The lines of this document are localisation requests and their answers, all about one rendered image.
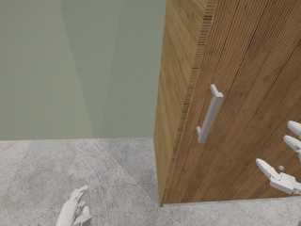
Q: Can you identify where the wardrobe door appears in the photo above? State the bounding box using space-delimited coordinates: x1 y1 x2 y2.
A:
164 0 301 204

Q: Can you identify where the left robot hand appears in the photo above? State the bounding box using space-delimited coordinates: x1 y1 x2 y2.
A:
55 186 92 226

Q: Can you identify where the handle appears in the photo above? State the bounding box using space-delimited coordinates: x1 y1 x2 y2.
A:
196 84 224 143

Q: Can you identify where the right robot hand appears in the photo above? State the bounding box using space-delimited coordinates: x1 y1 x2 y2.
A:
256 121 301 195

